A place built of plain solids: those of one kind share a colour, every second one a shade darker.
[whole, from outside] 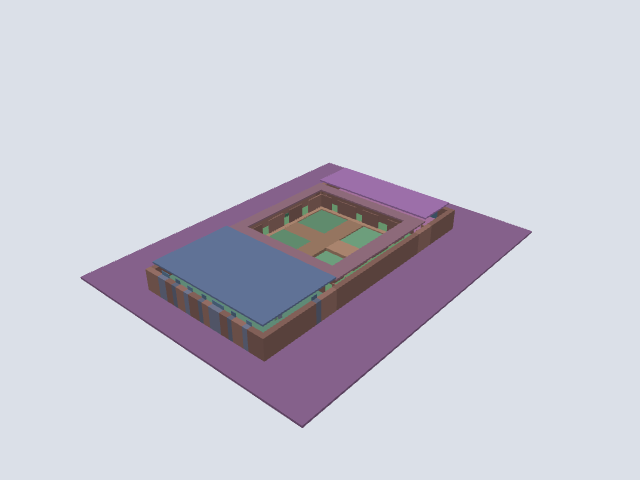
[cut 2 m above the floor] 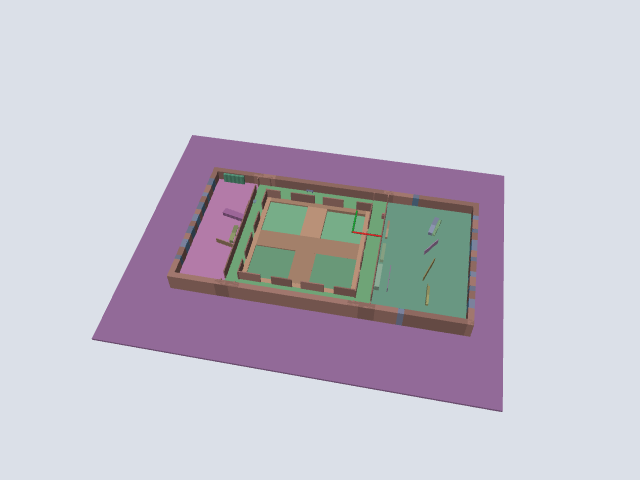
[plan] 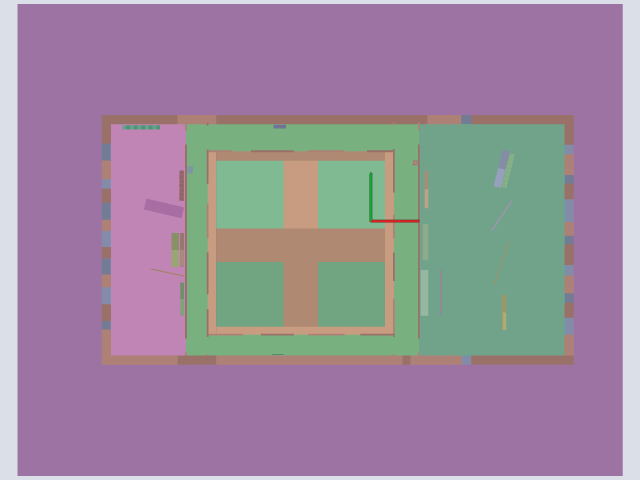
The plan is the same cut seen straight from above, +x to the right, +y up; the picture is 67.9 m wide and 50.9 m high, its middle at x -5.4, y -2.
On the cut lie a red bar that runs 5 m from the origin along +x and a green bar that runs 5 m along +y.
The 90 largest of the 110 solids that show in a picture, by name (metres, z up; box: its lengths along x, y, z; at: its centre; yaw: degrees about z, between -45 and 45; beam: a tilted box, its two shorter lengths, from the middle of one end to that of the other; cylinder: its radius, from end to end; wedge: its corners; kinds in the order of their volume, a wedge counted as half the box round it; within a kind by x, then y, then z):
{
 "ground_under_all_1": {"box": [64.19, 50.06, 0.4], "at": [-5.39, -1.99, -1.55]},
 "wall_1": {"box": [1.0, 3.74, 4.0], "at": [-28.05, -13.37, 0.6]},
 "wall_2": {"box": [1.0, 1.8, 4.0], "at": [-28.05, -9.7, 0.6]},
 "wall_3": {"box": [1.0, 1.35, 4.0], "at": [-28.05, -6.33, 0.6]},
 "wall_4": {"box": [1.0, 1.2, 4.0], "at": [-28.05, -3.35, 0.6]},
 "wall_5": {"box": [1.0, 1.2, 4.0], "at": [-28.05, -0.45, 0.6]},
 "wall_6": {"box": [1.0, 1.49, 4.0], "at": [-28.05, 2.69, 0.6]},
 "wall_7": {"box": [1.0, 1.99, 4.0], "at": [-28.05, 5.43, 0.6]},
 "wall_8": {"box": [1.0, 3.03, 4.0], "at": [-28.05, 9.75, 0.6]},
 "wall_9": {"box": [9.84, 1.0, 4.0], "at": [-23.63, -14.74, 0.6]},
 "wall_10": {"box": [9.84, 1.0, 4.0], "at": [-23.63, 10.76, 0.6]},
 "wall_11": {"box": [0.2, 20.57, 4.0], "at": [-19.61, -2.15, 0.6]},
 "wall_12": {"box": [4.1, 1.0, 4.0], "at": [-18.46, -14.74, 0.6]},
 "wall_13": {"box": [4.1, 1.0, 4.0], "at": [-18.46, 10.76, 0.6]},
 "wall_14": {"box": [0.2, 2.98, 4.0], "at": [-17.31, -10.8, 0.6]},
 "wall_15": {"box": [0.2, 4.45, 4.0], "at": [-17.31, -5.54, 0.6]},
 "wall_16": {"box": [0.2, 3.67, 4.0], "at": [-17.31, 0.02, 0.6]},
 "wall_17": {"box": [0.2, 3.67, 4.0], "at": [-17.31, 0.02, 0.6]},
 "wall_18": {"box": [0.2, 3.55, 4.0], "at": [-17.31, 5.74, 0.6]},
 "wall_19": {"box": [2.7, 0.2, 4.0], "at": [-16.06, 7.41, 0.6]},
 "wall_20": {"box": [3.88, 0.2, 4.0], "at": [-15.48, -12.04, 0.6]},
 "wall_21": {"box": [4.53, 0.2, 4.0], "at": [-10.45, 7.41, 0.6]},
 "wall_22": {"box": [3.5, 0.2, 4.0], "at": [-9.94, -12.04, 0.6]},
 "wall_23": {"box": [21.55, 1.0, 4.0], "at": [-7.44, -14.74, 0.6]},
 "wall_24": {"box": [21.55, 1.0, 4.0], "at": [-7.44, 10.76, 0.6]},
 "wall_25": {"box": [3.88, 0.2, 4.0], "at": [-4.75, 7.41, 0.6]},
 "wall_26": {"box": [3.9, 0.2, 4.0], "at": [-4.74, -12.04, 0.6]},
 "wall_27": {"box": [3.68, 0.2, 4.0], "at": [0.7, -12.04, 0.6]},
 "wall_28": {"box": [2.95, 0.2, 4.0], "at": [1.06, 7.41, 0.6]},
 "wall_29": {"box": [0.2, 4.05, 4.0], "at": [2.44, -10.27, 0.6]},
 "wall_30": {"box": [0.2, 3.02, 4.0], "at": [2.44, -4.83, 0.6]},
 "wall_31": {"box": [0.2, 2.5, 4.0], "at": [2.44, -0.56, 0.6]},
 "wall_32": {"box": [0.2, 4.48, 4.0], "at": [2.44, 5.27, 0.6]},
 "wall_33": {"box": [4.45, 1.0, 4.0], "at": [3.76, -14.74, 0.6]},
 "wall_34": {"box": [4.45, 1.0, 4.0], "at": [3.76, 10.76, 0.6]},
 "wall_35": {"box": [0.2, 20.57, 4.0], "at": [5.09, -2.15, 0.6]},
 "wall_36": {"box": [5.39, 1.0, 4.0], "at": [6.88, 10.76, 0.6]},
 "wall_37": {"box": [5.44, 1.0, 4.0], "at": [6.91, -14.74, 0.6]},
 "wall_38": {"box": [10.89, 1.0, 4.0], "at": [16.07, -14.74, 0.6]},
 "wall_39": {"box": [10.84, 1.0, 4.0], "at": [16.1, 10.76, 0.6]},
 "wall_40": {"box": [1.0, 3.19, 4.0], "at": [21.01, -13.65, 0.6]},
 "wall_41": {"box": [1.0, 1.61, 4.0], "at": [21.01, -9.45, 0.6]},
 "wall_42": {"box": [1.0, 1.88, 4.0], "at": [21.01, -6.7, 0.6]},
 "wall_43": {"box": [1.0, 2.22, 4.0], "at": [21.01, -3.55, 0.6]},
 "wall_44": {"box": [1.0, 1.46, 4.0], "at": [21.01, -0.81, 0.6]},
 "wall_45": {"box": [1.0, 1.66, 4.0], "at": [21.01, 3.15, 0.6]},
 "wall_46": {"box": [1.0, 2.21, 4.0], "at": [21.01, 5.99, 0.6]},
 "wall_47": {"box": [1.0, 3.17, 4.0], "at": [21.01, 9.68, 0.6]},
 "floor_refectory_1": {"box": [15.53, 24.7, 1.4], "at": [12.85, -1.99, -0.7]},
 "floor_corr_1": {"box": [2.3, 24.7, 1.4], "at": [-18.46, -1.99, -0.7]},
 "floor_corr_2": {"box": [19.75, 2.3, 1.4], "at": [-7.44, -13.19, -0.7]},
 "floor_corr_3": {"box": [19.75, 2.95, 1.4], "at": [-7.44, 8.88, -0.7]},
 "floor_corr_4": {"box": [2.65, 24.7, 1.4], "at": [3.76, -1.99, -0.7]},
 "floor_breakhall_1": {"box": [8.04, 24.7, 1.4], "at": [-23.63, -1.99, -0.7]},
 "floor_gang_1": {"box": [0.9, 19.45, 1.4], "at": [-16.86, -2.31, -0.7]},
 "floor_gang_2": {"box": [17.9, 0.85, 1.4], "at": [-7.46, -11.62, -0.7]},
 "floor_gang_3": {"box": [17.9, 3.55, 1.4], "at": [-7.46, -2.56, -0.7]},
 "floor_gang_4": {"box": [17.9, 1.0, 1.4], "at": [-7.46, 6.91, -0.7]},
 "floor_gang_5": {"box": [3.65, 6.85, 1.4], "at": [-7.44, -7.76, -0.7]},
 "floor_gang_6": {"box": [3.65, 7.2, 1.4], "at": [-7.44, 2.81, -0.7]},
 "floor_gang_7": {"box": [0.95, 19.45, 1.4], "at": [1.96, -2.31, -0.7]},
 "step_tier_1": {"box": [7.15, 6.85, 1.2], "at": [-12.84, -7.76, -0.8]},
 "step_tier_2": {"box": [7.15, 7.2, 1.16], "at": [-12.84, 2.81, -0.82]},
 "step_tier_3": {"box": [7.1, 6.85, 1.4], "at": [-2.06, -7.76, -0.7]},
 "step_tier_4": {"box": [7.1, 7.2, 0.8], "at": [-2.06, 2.81, -1.0]},
 "ceil_refectory_1": {"box": [15.53, 24.7, 0.3], "at": [12.85, -1.99, 3.85]},
 "wall_mass_1": {"box": [0.85, 0.9, 4.0], "at": [-28.13, -11.05, 0.6]},
 "wall_mass_2": {"box": [0.85, 1.8, 4.0], "at": [-28.13, -7.9, 0.6]},
 "wall_mass_3": {"box": [0.85, 1.7, 4.0], "at": [-28.13, -4.8, 0.6]},
 "wall_mass_4": {"box": [0.85, 1.7, 4.0], "at": [-28.13, -1.9, 0.6]},
 "wall_mass_5": {"box": [0.85, 1.8, 4.0], "at": [-28.13, 1.05, 0.6]},
 "wall_mass_6": {"box": [0.85, 1.0, 4.0], "at": [-28.13, 3.94, 0.6]},
 "wall_mass_7": {"box": [0.85, 1.8, 4.0], "at": [-28.13, 7.33, 0.6]},
 "wall_mass_8": {"box": [1.0, 0.85, 4.0], "at": [10.13, -14.81, 0.6]},
 "wall_mass_9": {"box": [1.1, 0.85, 4.0], "at": [10.13, 10.83, 0.6]},
 "wall_mass_10": {"box": [0.85, 1.8, 4.0], "at": [21.09, -11.15, 0.6]},
 "wall_mass_11": {"box": [0.85, 1.0, 4.0], "at": [21.09, -8.14, 0.6]},
 "wall_mass_12": {"box": [0.85, 1.1, 4.0], "at": [21.09, -5.21, 0.6]},
 "wall_mass_13": {"box": [0.85, 0.9, 4.0], "at": [21.09, -1.99, 0.6]},
 "wall_mass_14": {"box": [0.85, 2.4, 4.0], "at": [21.09, 1.12, 0.6]},
 "wall_mass_15": {"box": [0.85, 0.9, 4.0], "at": [21.09, 4.43, 0.6]},
 "wall_mass_16": {"box": [0.85, 1.0, 4.0], "at": [21.09, 7.59, 0.6]},
 "ceil_corr_1": {"box": [2.3, 24.7, 0.3], "at": [-18.46, -1.99, 3.4]},
 "ceil_corr_2": {"box": [19.75, 2.3, 0.3], "at": [-7.44, -13.19, 3.4]},
 "ceil_corr_3": {"box": [19.75, 2.95, 0.3], "at": [-7.44, 8.88, 3.4]},
 "ceil_corr_4": {"box": [2.65, 24.7, 0.3], "at": [3.76, -1.99, 3.4]},
 "ceil_breakhall_1": {"box": [8.04, 24.7, 0.3], "at": [-23.63, -1.99, 4.05]},
 "rail_bars_ref_1": {"box": [0.12, 4.85, 2.45], "at": [7.45, -7.62, -0.17]},
 "rail_board_ref_1": {"box": [0.12, 4.8, 2.45], "at": [13.87, -4.44, -0.17], "yaw": -19.0},
 "door_leaf_1": {"box": [0.12, 2.4, 4.67], "at": [20.6, 1.12, 0.94]}
}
